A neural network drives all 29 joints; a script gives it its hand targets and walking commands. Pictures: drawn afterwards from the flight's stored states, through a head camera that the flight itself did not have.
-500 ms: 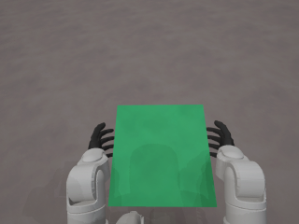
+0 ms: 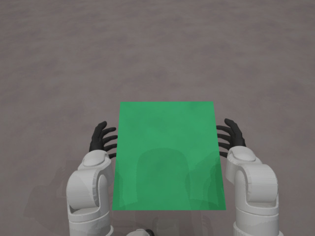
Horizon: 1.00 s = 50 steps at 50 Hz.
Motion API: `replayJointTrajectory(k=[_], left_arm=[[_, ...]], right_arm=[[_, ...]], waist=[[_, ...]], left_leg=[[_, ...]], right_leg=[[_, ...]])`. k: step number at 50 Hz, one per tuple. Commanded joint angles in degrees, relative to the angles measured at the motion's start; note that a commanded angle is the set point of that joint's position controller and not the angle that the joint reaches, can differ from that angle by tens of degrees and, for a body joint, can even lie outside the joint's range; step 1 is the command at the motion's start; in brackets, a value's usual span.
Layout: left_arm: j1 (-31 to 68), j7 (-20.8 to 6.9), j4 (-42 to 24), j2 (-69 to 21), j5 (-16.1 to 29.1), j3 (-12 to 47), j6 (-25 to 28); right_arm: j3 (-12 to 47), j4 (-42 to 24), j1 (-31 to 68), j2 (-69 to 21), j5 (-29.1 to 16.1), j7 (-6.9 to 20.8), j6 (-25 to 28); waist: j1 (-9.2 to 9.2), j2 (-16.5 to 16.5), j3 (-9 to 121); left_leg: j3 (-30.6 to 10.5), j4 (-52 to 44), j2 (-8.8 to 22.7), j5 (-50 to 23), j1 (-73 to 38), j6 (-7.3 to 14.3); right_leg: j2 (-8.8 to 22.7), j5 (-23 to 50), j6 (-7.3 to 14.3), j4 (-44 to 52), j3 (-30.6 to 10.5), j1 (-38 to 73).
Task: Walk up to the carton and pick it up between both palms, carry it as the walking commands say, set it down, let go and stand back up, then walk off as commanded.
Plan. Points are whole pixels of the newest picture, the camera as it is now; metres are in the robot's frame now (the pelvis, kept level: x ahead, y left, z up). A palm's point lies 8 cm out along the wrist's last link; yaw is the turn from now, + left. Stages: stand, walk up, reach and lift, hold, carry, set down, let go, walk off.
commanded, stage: carry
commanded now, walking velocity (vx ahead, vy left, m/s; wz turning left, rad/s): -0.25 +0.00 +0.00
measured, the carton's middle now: (166, 158) +0.31 +0.01 +0.01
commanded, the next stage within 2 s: none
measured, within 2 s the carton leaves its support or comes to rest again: neither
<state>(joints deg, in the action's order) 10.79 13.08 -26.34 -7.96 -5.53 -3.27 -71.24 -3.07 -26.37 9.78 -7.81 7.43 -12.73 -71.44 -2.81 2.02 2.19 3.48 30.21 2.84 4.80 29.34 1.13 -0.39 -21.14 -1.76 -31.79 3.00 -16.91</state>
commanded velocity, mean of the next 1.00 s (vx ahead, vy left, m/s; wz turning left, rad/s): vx -0.25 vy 0.00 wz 0.00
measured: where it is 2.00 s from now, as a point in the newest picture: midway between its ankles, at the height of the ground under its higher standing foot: outside the picture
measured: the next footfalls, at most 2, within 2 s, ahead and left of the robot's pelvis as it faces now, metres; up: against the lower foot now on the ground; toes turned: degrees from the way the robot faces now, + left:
left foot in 0.32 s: -0.09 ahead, +0.14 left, +0.00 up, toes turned +4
right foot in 0.64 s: -0.22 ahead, -0.09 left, +0.00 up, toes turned -3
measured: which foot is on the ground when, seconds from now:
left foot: down 0.00-0.02, up 0.04-0.30, down 0.32-0.66, up 0.68-0.94, down 0.96-1.00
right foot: down 0.00-0.32, up 0.34-0.62, down 0.64-0.96, up 0.98-1.00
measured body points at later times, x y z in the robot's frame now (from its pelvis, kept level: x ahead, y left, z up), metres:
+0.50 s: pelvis -0.19 +0.04 +0.01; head -0.17 +0.05 +0.46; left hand +0.08 +0.21 +0.09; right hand +0.10 -0.10 +0.09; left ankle -0.13 +0.14 -0.73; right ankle -0.19 -0.09 -0.66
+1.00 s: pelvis -0.38 +0.06 +0.00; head -0.36 +0.07 +0.45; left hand -0.09 +0.21 +0.09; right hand -0.09 -0.09 +0.10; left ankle -0.38 +0.17 -0.73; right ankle -0.27 -0.08 -0.72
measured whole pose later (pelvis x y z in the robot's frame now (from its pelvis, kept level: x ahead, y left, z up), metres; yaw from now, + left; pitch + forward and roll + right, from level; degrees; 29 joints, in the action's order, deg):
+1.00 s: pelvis -0.38 +0.06 +0.00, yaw +1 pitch +4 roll +1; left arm 10.9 11.7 -24.6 -8.0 -6.8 -4.0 -70.2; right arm -3.7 -24.3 11.5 -8.1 6.5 -13.7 -71.0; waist 1.4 -2.5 2.2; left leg 3.2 32.8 -1.0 16.1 20.1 -0.1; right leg 4.6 -10.9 -2.0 -34.2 0.3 -30.3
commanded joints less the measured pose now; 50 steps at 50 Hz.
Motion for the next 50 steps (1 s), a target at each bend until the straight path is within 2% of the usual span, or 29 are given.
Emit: replayJointTrajectory(k=[1,2,3,4,6,12,14,15,16,17,18,19,20,22,24,29,31,32,33,34,35,36,37,40,45,47,48,49,50], left_arm=[[19.4,-16.9,-1.4,-57.0,23.1,36.9,0.3],[19.9,-17.0,-1.9,-58.7,23.3,36.8,0.9],[19.5,-17.2,-2.5,-60.0,23.3,36.1,1.1],[18.6,-17.2,-2.9,-59.6,22.4,35.2,1.5],[19.5,-17.1,-4.4,-58.3,20.8,34.2,2.4],[17.3,-15.9,-4.0,-53.6,19.4,32.6,1.8],[16.4,-15.6,-2.9,-53.2,19.2,32.7,1.6],[16.3,-15.4,-2.5,-53.1,19.4,33.0,1.5],[16.7,-15.4,-2.2,-53.3,19.7,33.5,1.5],[17.0,-15.4,-3.1,-53.9,20.3,34.5,1.3],[20.5,-15.4,-4.8,-54.6,20.6,36.2,1.1],[22.0,-15.6,-4.9,-56.4,21.2,36.7,1.2],[23.0,-16.1,-4.6,-57.7,22.1,37.4,1.3],[25.9,-16.6,-7.0,-59.7,24.6,39.7,1.7],[27.3,-16.4,-8.3,-59.4,25.5,40.6,1.7],[21.2,-16.2,-4.1,-57.6,24.6,38.7,0.2],[19.4,-16.5,-2.0,-57.6,23.9,37.4,0.0],[19.1,-16.8,-1.2,-57.5,23.6,36.7,0.0],[19.8,-16.9,-1.0,-57.3,23.1,36.5,0.4],[20.2,-17.1,-1.4,-58.7,23.2,36.5,1.0],[19.9,-17.3,-2.1,-60.2,23.3,35.9,1.2],[19.1,-17.2,-2.5,-59.7,22.3,35.0,1.6],[19.3,-17.1,-3.4,-59.0,21.4,34.6,2.0],[21.0,-16.6,-6.1,-56.6,20.7,33.1,2.9],[17.5,-15.8,-3.1,-53.6,19.3,32.4,1.8],[17.1,-15.5,-2.1,-53.3,19.4,32.8,1.7],[17.4,-15.4,-1.8,-53.4,19.7,33.2,1.6],[17.7,-15.5,-2.6,-54.1,20.3,34.3,1.5],[21.4,-15.5,-4.4,-54.8,20.7,35.9,1.3]], right_arm=[[34.9,-5.0,18.0,-55.4,-21.3,14.8,1.0],[36.5,-8.6,22.8,-56.0,-22.7,15.3,1.1],[37.8,-8.5,24.9,-58.4,-24.0,15.4,1.4],[39.3,-8.2,26.4,-59.3,-25.3,15.7,1.5],[41.1,-8.3,27.7,-60.7,-26.9,16.2,1.8],[39.7,-6.0,25.4,-57.4,-27.0,15.4,0.6],[38.7,-4.2,22.9,-56.9,-26.2,15.4,0.3],[37.9,-3.3,21.6,-56.7,-25.7,15.5,0.2],[37.0,-2.5,20.9,-56.4,-24.9,15.5,0.2],[36.0,-2.2,20.5,-55.6,-24.3,15.7,0.5],[35.5,-2.2,20.6,-56.3,-24.4,16.1,0.8],[35.5,-3.6,21.4,-57.5,-24.5,16.4,1.0],[35.1,-4.4,21.9,-58.0,-23.8,16.5,1.3],[34.0,-6.1,22.3,-58.9,-23.1,16.2,2.3],[32.8,-6.8,22.1,-58.1,-22.5,15.7,2.6],[32.9,-5.8,18.8,-56.0,-21.4,14.5,1.6],[33.3,-4.0,17.9,-55.6,-21.4,14.4,1.1],[33.6,-3.2,17.8,-55.8,-21.4,14.4,1.0],[34.6,-4.1,18.2,-56.2,-21.4,14.8,1.0],[36.2,-7.8,23.0,-56.8,-22.7,15.3,1.1],[37.6,-8.0,25.3,-59.1,-24.0,15.4,1.3],[39.1,-7.7,26.5,-60.0,-25.3,15.7,1.5],[40.1,-7.6,27.2,-60.7,-26.1,16.0,1.7],[40.9,-8.2,28.5,-60.9,-27.8,15.9,1.7],[39.3,-4.7,24.8,-57.8,-26.8,15.4,0.4],[37.9,-2.8,22.1,-57.5,-25.8,15.5,0.3],[37.0,-2.0,21.4,-57.1,-25.1,15.5,0.3],[36.0,-1.6,21.1,-56.3,-24.4,15.7,0.6],[35.5,-1.8,21.3,-56.9,-24.5,16.1,0.9]], waist=[[2.53,-11.6,19.4],[1.74,-21.3,16.3],[1.55,-14.4,14.5],[1.71,-9.6,14.8],[2.1,-10.0,14.9],[1.65,-15.8,18.4],[2.26,-15.0,20.2],[2.48,-12.9,21.7],[2.21,-7.9,21.1],[2.19,6.3,19.1],[2.86,15.8,16.5],[3.05,12.8,16.2],[2.91,7.3,16.0],[2.84,7.7,15.0],[2.9,8.9,16.1],[3.59,9.6,20.5],[2.57,7.4,21.0],[2.58,3.9,20.0],[2.38,-10.2,19.6],[1.63,-21.0,16.5],[1.32,-14.9,14.9],[1.54,-9.7,15.0],[1.8,-8.8,15.5],[1.89,-10.6,16.4],[1.74,-15.7,19.6],[2.36,-12.8,21.9],[2.06,-7.7,21.4],[2.0,6.2,19.2],[2.77,15.4,16.3]], left_leg=[[-5.4,1.5,2.1,12.3,-1.0,-3.0],[0.3,14.4,-2.2,23.5,3.2,-4.7],[-2.4,27.3,-3.3,26.5,3.4,-4.6],[-4.9,33.0,-3.6,23.9,1.5,-4.2],[-5.8,37.1,-3.0,18.7,3.0,-4.3],[0.2,12.4,-3.0,22.5,-1.5,-4.4],[1.8,-0.3,-3.8,18.4,-7.6,-3.9],[1.1,-7.8,-2.1,12.5,-13.5,-4.0],[-4.7,-10.2,2.1,10.0,-18.9,-3.6],[-16.8,-8.8,13.1,-4.7,-20.5,0.3],[-22.7,-9.7,20.8,-16.7,-19.0,6.3],[-22.0,-9.3,21.8,-23.1,-16.8,9.4],[-16.8,-8.5,18.4,-17.0,-14.4,8.7],[-9.0,-7.7,12.6,-11.3,-14.5,6.2],[-7.9,-7.0,10.5,-11.1,-18.7,5.0],[-15.0,-8.0,13.6,-10.9,-23.6,6.4],[-13.3,-6.8,12.2,-6.2,-18.8,3.4],[-11.6,-5.2,9.9,-0.2,-12.7,0.8],[-6.5,0.7,2.6,10.0,-1.8,-2.5],[-0.5,12.7,-2.2,22.0,3.4,-4.3],[-2.4,26.2,-3.5,26.8,3.8,-4.3],[-4.8,32.2,-3.8,24.3,2.2,-4.0],[-6.1,35.4,-3.6,21.0,1.9,-3.7],[-4.7,31.0,-3.0,19.1,3.3,-5.0],[0.4,6.4,-3.7,21.5,-4.1,-3.8],[0.4,-8.0,-2.1,12.7,-13.6,-3.8],[-5.4,-10.3,2.0,10.4,-18.9,-3.4],[-17.2,-9.3,12.8,-2.0,-20.0,0.2],[-22.8,-10.2,20.3,-13.7,-18.7,6.0]], right_leg=[[16.6,10.6,4.6,15.2,-19.1,10.5],[24.7,27.9,10.4,14.6,-22.2,4.8],[23.6,37.5,11.4,12.8,-17.5,2.9],[20.6,35.1,10.3,11.1,-12.4,1.8],[17.0,30.3,8.4,9.0,-8.2,3.1],[17.1,33.3,9.0,8.3,-13.0,10.5],[15.9,34.5,7.6,5.7,-12.5,10.5],[14.5,32.2,5.6,3.5,-11.3,7.7],[11.9,27.0,3.7,-0.2,-9.9,1.5],[6.5,14.0,0.5,-5.7,-4.6,-8.8],[2.0,-5.8,-0.9,-15.4,0.9,-16.2],[0.7,-11.7,-0.7,-28.9,-2.3,-15.3],[2.1,-9.2,-0.3,-34.8,-4.9,-14.0],[2.2,-4.3,-0.3,-36.2,-4.6,-15.2],[1.2,-5.1,-1.3,-28.6,-2.1,-14.5],[-0.5,-7.7,-0.7,-6.6,-0.3,-6.4],[1.4,2.3,-0.2,9.1,-1.4,1.8],[5.7,5.8,0.3,14.1,-5.2,7.0],[15.3,10.9,3.9,15.0,-18.2,10.5],[24.1,28.2,9.9,14.5,-22.6,5.7],[23.8,39.3,11.3,12.6,-18.3,4.1],[21.0,38.4,10.3,10.9,-13.4,3.1],[18.7,34.7,8.9,9.9,-10.1,2.8],[15.4,31.8,7.5,7.3,-8.0,7.2],[16.8,32.7,8.3,8.1,-13.5,11.3],[14.3,30.5,5.2,4.4,-11.6,7.8],[11.8,25.5,3.4,0.6,-10.3,1.7],[6.3,13.6,0.3,-4.7,-4.8,-8.1],[2.0,-4.2,-1.1,-13.8,0.7,-15.8]])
